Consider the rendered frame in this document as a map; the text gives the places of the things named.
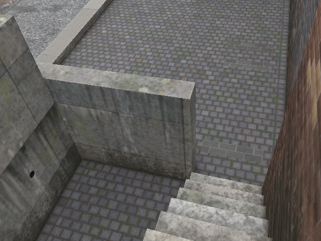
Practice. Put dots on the stairs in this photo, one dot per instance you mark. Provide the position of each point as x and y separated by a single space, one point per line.
213 209

